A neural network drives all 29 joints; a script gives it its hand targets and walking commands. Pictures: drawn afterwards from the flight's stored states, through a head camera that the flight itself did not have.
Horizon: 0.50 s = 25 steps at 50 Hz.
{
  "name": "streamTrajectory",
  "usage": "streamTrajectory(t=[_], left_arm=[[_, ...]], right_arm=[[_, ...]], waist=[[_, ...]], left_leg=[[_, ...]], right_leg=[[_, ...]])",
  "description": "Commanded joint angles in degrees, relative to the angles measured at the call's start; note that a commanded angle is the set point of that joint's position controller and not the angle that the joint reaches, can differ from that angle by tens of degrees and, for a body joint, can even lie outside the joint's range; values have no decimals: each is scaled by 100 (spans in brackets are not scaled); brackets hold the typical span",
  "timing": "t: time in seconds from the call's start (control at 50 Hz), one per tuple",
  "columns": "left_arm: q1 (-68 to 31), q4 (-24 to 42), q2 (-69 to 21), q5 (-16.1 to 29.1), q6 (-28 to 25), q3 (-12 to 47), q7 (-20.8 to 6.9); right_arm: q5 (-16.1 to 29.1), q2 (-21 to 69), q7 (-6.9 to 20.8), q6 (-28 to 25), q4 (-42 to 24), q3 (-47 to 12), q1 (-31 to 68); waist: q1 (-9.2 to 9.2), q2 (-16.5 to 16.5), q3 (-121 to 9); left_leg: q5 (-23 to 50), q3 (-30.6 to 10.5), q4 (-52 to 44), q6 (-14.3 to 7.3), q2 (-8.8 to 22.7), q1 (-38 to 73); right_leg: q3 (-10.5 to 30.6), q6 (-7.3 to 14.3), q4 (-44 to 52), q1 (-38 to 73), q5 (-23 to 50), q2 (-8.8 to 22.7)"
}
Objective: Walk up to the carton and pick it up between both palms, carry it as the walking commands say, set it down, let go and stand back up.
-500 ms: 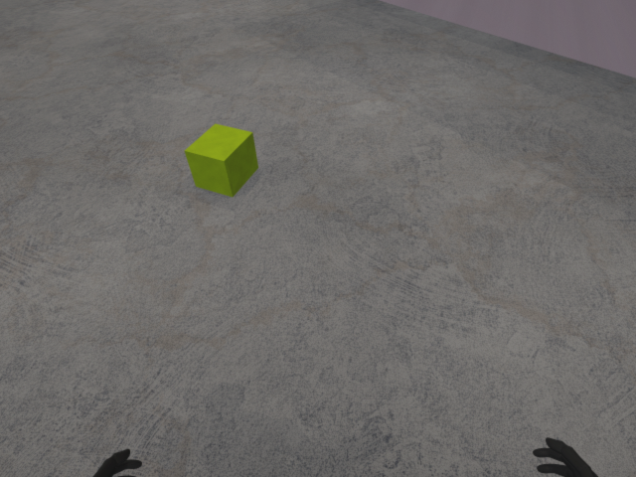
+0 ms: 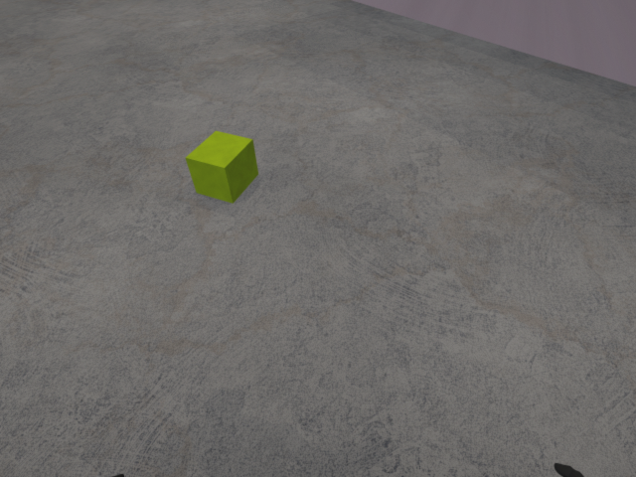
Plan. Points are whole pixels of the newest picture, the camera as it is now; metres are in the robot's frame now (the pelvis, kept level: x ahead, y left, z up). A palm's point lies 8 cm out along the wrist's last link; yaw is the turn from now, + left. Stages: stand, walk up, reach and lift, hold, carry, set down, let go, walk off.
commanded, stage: stand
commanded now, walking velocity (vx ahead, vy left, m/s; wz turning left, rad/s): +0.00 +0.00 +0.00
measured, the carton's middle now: (224, 166) +1.65 +0.50 -0.67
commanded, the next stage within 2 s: walk up in 0.06 s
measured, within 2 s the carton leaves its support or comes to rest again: neither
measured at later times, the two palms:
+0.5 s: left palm out of the picture +0.02 +0.35 -0.13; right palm (500, 474) +0.17 -0.21 -0.10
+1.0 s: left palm (146, 328) +0.41 +0.33 -0.13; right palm (469, 441) +0.23 -0.19 -0.15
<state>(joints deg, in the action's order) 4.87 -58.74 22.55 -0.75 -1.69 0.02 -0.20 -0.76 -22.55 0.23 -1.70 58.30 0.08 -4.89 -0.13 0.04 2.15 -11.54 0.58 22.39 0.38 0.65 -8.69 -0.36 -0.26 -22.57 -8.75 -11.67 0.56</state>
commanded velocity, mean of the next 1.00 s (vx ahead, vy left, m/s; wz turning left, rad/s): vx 0.38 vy -0.03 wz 0.17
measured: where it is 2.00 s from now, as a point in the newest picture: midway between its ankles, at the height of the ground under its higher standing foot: (275, 337)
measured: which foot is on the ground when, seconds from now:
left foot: down 0.00-0.24, up 0.26-0.52, down 0.54-1.00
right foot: down 0.00-0.52, up 0.54-0.98, down 1.00-1.00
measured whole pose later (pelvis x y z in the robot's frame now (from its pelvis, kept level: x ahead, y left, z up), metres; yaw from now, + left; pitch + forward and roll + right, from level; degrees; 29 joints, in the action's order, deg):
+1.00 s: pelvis +0.28 +0.07 -0.03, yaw +12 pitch +1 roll +0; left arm 0.3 -50.8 13.4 -1.8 -2.6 -2.5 -3.0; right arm -0.8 -12.8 -0.5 -3.5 60.8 3.7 -27.3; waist 5.1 0.5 2.5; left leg -28.3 1.6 27.5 3.6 6.9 2.9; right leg -8.3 1.4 -31.3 -26.4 -7.1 3.5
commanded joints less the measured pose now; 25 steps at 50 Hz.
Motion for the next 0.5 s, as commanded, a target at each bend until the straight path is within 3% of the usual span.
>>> streamTrajectory(t=[0.0,0.22,0.24,0.26,0.28,0.3,0.32,0.36,0.4,0.44,0.46,0.48], left_arm=[[-262,200,985,3,-51,-178,26],[-245,83,1008,7,-27,-173,34],[986,87,916,-143,138,-454,158],[1293,40,1310,-141,170,-649,162],[1307,178,1340,-127,161,-641,191],[1064,304,1065,-85,116,-611,200],[754,421,823,-81,40,-609,170],[508,513,668,-133,-94,-593,104],[466,560,675,-145,-104,-613,10],[502,449,662,-166,-69,-637,-90],[432,482,662,-175,-37,-642,-106],[474,477,549,-185,-17,-601,-106]], right_arm=[[3,-976,-26,-54,-203,181,269],[4,-998,-33,-31,-77,180,254],[-76,-560,142,299,-246,406,222],[-83,-364,319,367,-791,262,881],[-66,-382,406,381,-1157,297,1541],[-67,-291,435,348,-1169,351,1245],[-62,-212,440,278,-1004,373,653],[-35,-125,499,216,-797,372,-129],[43,27,537,275,-867,262,-148],[65,66,474,270,-821,262,-272],[43,41,418,228,-739,288,-545],[25,-57,362,168,-580,352,-995]], waist=[[-1,2,-311],[1,1,-301],[-440,67,-288],[-839,-1510,-10],[-869,-1273,448],[-576,-843,396],[-303,-716,146],[-33,-847,-153],[108,-1113,0],[160,-1538,70],[316,-1282,76],[501,-742,3]], left_leg=[[443,-546,-451,-202,623,26],[477,-553,-528,-192,643,76],[-624,12,977,-1,49,-1490],[-1755,-127,2242,-5,176,-3105],[-1494,-287,3285,118,444,-3830],[-1050,-541,3746,98,622,-3760],[-758,-538,3622,116,689,-3300],[-701,-17,3046,283,464,-2204],[-876,276,2234,299,390,-1268],[-1021,728,1743,353,243,-472],[-683,975,1305,359,149,-27],[-449,1020,933,274,169,613]], right_leg=[[555,221,456,26,471,633],[554,210,535,71,505,653],[1318,442,498,724,-956,1700],[2245,705,1562,1176,-3600,2480],[2655,837,1922,855,-3802,2873],[2272,749,1799,757,-3418,2734],[1642,582,1672,641,-2898,2446],[563,376,1628,157,-2025,1989],[9,255,1595,-558,-2011,1798],[-413,314,1322,-946,-2290,1546],[-536,295,1018,-1152,-2510,1449],[-665,279,358,-1490,-2591,1310]])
